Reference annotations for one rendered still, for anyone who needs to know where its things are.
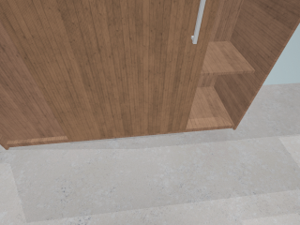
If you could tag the handle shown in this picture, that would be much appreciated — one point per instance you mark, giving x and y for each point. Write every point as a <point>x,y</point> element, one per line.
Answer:
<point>198,22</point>

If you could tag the wardrobe door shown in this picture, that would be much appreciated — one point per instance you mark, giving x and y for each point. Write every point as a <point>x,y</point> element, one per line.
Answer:
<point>113,68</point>
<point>24,111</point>

